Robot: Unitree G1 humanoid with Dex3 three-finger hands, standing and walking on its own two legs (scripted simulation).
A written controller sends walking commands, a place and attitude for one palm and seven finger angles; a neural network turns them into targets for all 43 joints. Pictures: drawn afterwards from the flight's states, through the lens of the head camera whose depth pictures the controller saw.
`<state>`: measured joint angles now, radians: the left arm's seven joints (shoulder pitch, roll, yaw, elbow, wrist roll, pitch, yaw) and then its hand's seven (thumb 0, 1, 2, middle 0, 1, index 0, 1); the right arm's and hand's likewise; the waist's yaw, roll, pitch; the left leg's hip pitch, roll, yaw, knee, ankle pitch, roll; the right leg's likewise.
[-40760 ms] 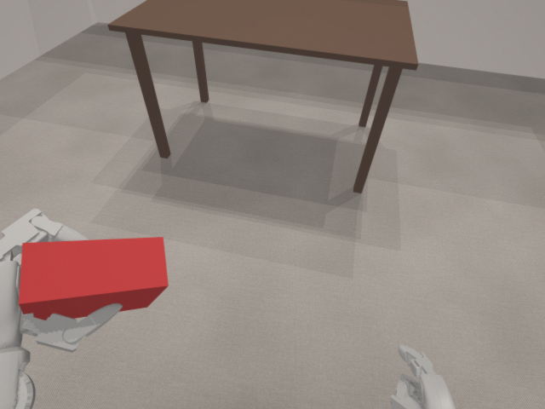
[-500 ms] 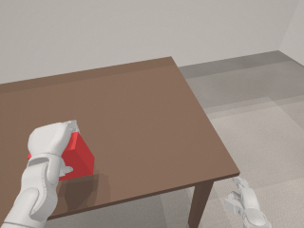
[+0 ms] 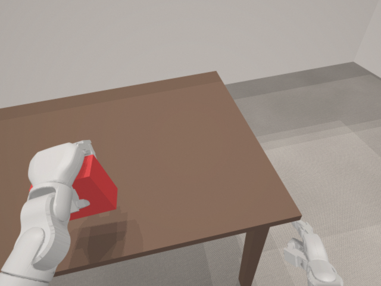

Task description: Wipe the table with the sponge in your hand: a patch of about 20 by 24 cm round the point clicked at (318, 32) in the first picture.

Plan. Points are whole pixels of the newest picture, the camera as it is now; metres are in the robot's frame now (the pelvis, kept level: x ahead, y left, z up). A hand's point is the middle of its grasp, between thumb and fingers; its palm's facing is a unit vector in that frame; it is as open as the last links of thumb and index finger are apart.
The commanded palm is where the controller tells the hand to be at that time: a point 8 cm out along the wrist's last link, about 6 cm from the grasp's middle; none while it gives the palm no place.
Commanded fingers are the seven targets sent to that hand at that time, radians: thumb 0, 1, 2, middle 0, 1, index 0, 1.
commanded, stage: lift the sponge slowly off the table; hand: left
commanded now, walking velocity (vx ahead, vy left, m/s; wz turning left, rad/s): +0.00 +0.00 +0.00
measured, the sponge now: (84, 194) +0.25 +0.29 +0.08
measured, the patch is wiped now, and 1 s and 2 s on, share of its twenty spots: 0.95 0.95 0.95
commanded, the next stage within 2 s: bring the sponge back beside the body in 0.24 s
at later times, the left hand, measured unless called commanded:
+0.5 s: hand (79, 186) +0.24 +0.27 +0.12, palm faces +0.03 -0.11 -0.99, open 9.8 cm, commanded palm +0.21 +0.27 +0.21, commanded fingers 0.00 0.10 1.30 -1.20 -1.60 -1.20 -1.60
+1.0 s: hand (73, 200) +0.21 +0.27 +0.12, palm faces +0.04 -0.08 -1.00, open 9.8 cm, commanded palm +0.18 +0.28 +0.20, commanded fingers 0.00 0.10 1.30 -1.20 -1.60 -1.20 -1.60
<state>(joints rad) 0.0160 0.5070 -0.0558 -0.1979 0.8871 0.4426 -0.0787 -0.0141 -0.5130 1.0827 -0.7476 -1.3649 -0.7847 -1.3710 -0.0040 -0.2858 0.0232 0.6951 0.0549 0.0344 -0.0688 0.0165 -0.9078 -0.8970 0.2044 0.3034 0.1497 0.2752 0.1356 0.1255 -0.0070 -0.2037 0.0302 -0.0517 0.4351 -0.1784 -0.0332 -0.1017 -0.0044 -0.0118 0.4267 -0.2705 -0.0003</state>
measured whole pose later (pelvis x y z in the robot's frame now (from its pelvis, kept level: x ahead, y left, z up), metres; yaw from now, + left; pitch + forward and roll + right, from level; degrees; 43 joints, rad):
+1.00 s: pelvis +0.00 +0.01 +0.00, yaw +0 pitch -3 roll -1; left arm 0.23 0.54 -0.05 -0.38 0.89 0.35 -0.08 -0.01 -0.51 1.08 -0.75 -1.36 -0.79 -1.37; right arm 0.01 -0.28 0.01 0.67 0.04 0.03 -0.08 0.02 -0.91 -0.90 0.20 0.30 0.13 0.27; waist 0.15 0.12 0.00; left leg -0.22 0.03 -0.05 0.47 -0.20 -0.03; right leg -0.11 -0.01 -0.01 0.45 -0.28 0.01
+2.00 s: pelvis +0.00 +0.00 +0.00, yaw +0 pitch -4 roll -1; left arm 0.32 0.52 0.04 -0.38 0.84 0.38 -0.04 -0.01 -0.51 1.08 -0.75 -1.37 -0.78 -1.37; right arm 0.01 -0.28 0.01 0.67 0.04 0.02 -0.08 0.02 -0.91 -0.90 0.21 0.30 0.14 0.27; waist 0.14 0.12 -0.01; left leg -0.21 0.03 -0.05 0.48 -0.20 -0.03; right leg -0.10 0.00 -0.01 0.44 -0.28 0.01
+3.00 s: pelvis -0.09 +0.02 -0.03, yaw +0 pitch +1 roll -2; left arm 0.45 0.39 0.33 -0.58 -0.05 -0.13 0.14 -0.02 -0.52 1.08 -0.75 -1.37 -0.79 -1.37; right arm 0.16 -0.24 0.02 0.55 0.01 -0.09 -0.09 0.01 -0.91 -0.90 0.21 0.30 0.21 0.30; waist 0.02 0.02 0.01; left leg -0.57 0.03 -0.06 0.73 -0.32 0.00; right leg -0.45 -0.01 -0.01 0.67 -0.25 0.03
